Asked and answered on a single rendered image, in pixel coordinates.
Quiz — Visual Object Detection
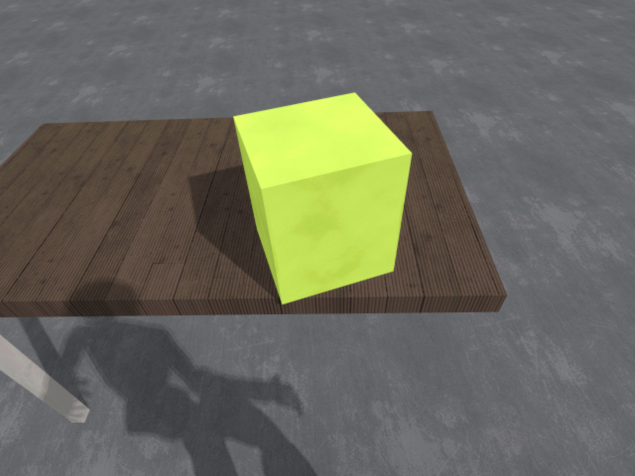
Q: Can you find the carton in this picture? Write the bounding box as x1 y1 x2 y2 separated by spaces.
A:
233 92 412 304

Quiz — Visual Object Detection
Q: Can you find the table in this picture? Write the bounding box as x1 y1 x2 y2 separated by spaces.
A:
0 111 507 422

